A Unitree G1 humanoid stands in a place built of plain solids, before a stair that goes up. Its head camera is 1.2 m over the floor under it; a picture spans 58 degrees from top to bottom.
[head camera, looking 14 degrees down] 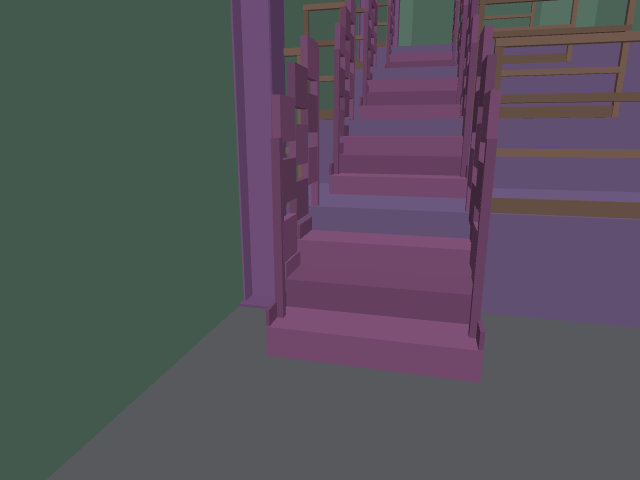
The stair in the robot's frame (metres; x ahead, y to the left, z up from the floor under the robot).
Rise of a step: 0.17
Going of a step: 0.30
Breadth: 1.12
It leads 14 degrees to the right of straight ahead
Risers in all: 4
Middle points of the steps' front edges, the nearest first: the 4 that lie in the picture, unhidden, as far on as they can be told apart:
2.04 -0.25 0.17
2.33 -0.32 0.35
2.62 -0.39 0.52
2.91 -0.47 0.69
